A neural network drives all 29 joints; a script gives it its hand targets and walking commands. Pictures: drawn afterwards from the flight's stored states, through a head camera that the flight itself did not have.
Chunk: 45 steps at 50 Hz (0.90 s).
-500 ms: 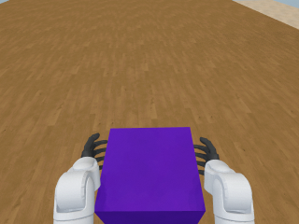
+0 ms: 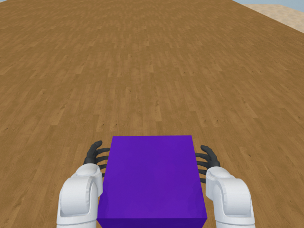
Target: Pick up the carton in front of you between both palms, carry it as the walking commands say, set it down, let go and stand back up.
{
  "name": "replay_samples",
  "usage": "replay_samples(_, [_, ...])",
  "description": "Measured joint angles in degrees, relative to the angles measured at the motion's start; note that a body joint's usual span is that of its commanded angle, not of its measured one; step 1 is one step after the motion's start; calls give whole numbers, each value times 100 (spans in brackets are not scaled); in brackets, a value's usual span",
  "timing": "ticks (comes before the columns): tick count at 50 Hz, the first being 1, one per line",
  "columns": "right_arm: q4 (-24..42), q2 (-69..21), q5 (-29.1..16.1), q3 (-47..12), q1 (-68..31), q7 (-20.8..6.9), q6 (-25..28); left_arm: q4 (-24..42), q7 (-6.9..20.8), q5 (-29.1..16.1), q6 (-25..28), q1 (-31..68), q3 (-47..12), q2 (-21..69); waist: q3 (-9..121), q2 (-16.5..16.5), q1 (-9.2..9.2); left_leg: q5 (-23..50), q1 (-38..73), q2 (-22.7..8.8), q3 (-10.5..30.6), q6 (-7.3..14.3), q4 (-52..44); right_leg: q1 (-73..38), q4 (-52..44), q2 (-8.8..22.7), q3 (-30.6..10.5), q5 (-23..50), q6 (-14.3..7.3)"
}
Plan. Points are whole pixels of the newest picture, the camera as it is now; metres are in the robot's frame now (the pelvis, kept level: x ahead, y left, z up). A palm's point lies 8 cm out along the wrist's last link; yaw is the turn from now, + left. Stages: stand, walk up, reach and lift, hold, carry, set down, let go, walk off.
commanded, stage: carry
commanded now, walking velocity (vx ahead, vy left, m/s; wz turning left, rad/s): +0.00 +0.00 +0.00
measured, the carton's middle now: (152, 193) +0.26 +0.00 -0.02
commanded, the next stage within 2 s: hold in 0.90 s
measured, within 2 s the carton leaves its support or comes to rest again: neither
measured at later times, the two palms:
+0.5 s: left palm (87, 189) +0.24 +0.16 +0.04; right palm (207, 192) +0.23 -0.13 +0.04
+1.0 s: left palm (77, 195) +0.23 +0.18 +0.04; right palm (201, 194) +0.23 -0.12 +0.04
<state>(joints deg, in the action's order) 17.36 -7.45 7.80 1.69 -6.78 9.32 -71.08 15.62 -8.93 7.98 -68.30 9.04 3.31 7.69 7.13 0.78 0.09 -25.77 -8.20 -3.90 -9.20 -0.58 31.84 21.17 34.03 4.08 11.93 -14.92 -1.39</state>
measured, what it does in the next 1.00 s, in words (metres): shifts its weight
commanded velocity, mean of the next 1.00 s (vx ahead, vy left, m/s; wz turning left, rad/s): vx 0.00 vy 0.00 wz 0.00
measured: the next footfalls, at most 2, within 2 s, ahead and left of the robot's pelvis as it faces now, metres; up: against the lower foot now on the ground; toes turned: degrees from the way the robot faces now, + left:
none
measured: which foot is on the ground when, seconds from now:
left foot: down 0.00-1.00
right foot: down 0.00-1.00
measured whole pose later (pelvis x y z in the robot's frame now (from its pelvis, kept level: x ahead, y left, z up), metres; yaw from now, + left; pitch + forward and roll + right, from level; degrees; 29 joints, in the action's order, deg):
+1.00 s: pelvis -0.06 +0.02 +0.01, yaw +5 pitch -3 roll -1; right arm -8.0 -7.8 13.8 8.2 -10.0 2.4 -43.0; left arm -14.0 -1.4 15.3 -37.9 14.3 10.4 8.6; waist -1.1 1.3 -1.4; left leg -18.5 -5.8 -0.5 -5.6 2.2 27.5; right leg 14.2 23.6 2.5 2.7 -6.1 0.3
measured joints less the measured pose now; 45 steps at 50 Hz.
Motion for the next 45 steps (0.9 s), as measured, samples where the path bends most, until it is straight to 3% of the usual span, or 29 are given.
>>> replay_samples(12, [-1335,-31,381,197,-306,-261,924,-1257,300,393,927,272,222,39,-74,-38,4,240,-102,101,-19,98,-51,4,-253,71,-24,361,11])
replay_samples(24, [-2656,-55,654,563,-467,-626,2271,-2509,686,676,2256,394,597,60,-171,-71,12,388,-242,175,-42,176,-35,68,-405,129,-51,613,26])
replay_samples(30, [-3143,-84,721,763,-630,-669,2895,-2986,743,753,2874,561,830,95,-289,-67,5,436,-308,199,-48,208,-12,95,-465,150,-57,711,35])
replay_samples(34, [-3078,-87,663,767,-648,-631,3029,-2924,717,699,3010,577,844,99,-349,-57,-2,440,-354,206,-46,226,25,118,-474,160,-57,742,43])
replay_samples(45, [-2792,-70,582,664,-554,-614,2744,-2639,709,632,2748,456,735,73,-262,-40,-10,399,-376,216,-44,254,85,124,-447,176,-60,731,75])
